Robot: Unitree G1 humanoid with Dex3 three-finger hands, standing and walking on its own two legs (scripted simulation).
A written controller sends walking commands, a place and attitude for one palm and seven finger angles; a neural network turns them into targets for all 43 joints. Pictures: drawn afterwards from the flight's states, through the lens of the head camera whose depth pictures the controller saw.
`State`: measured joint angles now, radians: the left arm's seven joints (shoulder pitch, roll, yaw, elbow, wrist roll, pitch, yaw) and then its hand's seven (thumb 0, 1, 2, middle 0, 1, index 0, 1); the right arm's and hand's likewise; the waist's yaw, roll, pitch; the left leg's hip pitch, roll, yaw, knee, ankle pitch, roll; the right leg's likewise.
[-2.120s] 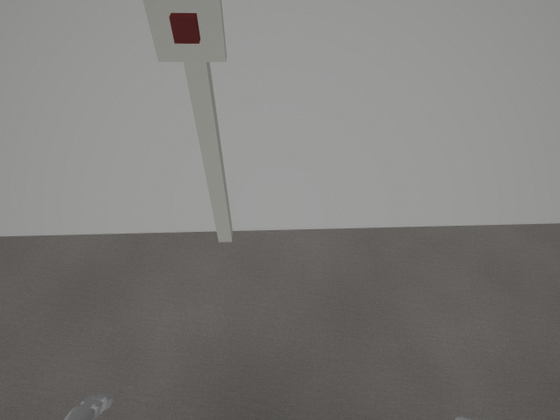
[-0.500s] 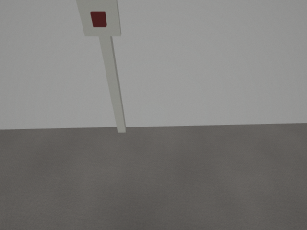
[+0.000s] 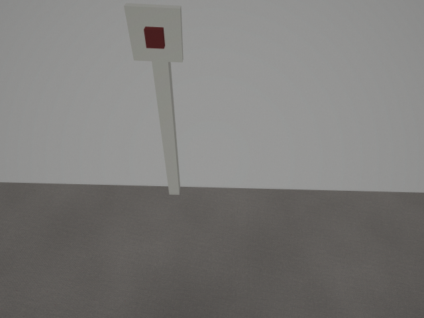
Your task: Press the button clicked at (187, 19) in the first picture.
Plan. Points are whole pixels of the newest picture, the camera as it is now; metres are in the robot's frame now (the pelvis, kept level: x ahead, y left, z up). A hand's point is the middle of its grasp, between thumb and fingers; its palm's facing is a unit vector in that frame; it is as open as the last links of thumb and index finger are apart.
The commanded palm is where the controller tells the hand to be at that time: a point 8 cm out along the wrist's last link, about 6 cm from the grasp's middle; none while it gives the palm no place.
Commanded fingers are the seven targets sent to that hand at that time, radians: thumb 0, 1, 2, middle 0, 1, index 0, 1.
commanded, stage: take the last steps up to it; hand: left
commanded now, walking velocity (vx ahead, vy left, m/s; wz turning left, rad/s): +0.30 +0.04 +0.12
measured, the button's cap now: (155, 37) +0.89 +0.26 +0.15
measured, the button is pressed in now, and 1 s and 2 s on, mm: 0 0 0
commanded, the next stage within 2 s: come to a stop and stand still in 0.84 s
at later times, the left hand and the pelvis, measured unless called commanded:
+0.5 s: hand (139, 270) +0.27 +0.20 -0.18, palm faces -0.02 -0.99 -0.14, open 7.4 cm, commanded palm none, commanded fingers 0.00 0.90 0.90 -0.20 -0.30 -0.20 -0.30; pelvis +0.17 +0.03 -0.01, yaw +1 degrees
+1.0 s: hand (131, 254) +0.31 +0.23 -0.19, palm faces +0.16 -0.97 -0.16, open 7.3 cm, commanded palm none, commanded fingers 0.00 0.90 0.90 -0.20 -0.30 -0.20 -0.30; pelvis +0.38 +0.07 -0.01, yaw +3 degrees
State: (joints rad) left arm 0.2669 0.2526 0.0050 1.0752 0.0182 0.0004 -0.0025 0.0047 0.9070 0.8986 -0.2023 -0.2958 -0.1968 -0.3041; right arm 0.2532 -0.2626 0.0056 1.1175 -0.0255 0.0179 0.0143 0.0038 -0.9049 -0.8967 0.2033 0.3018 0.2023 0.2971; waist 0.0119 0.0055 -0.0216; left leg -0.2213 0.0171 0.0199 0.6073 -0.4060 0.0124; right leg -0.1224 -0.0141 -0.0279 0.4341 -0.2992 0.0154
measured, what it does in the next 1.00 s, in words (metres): walks ahead: right foot, then left foot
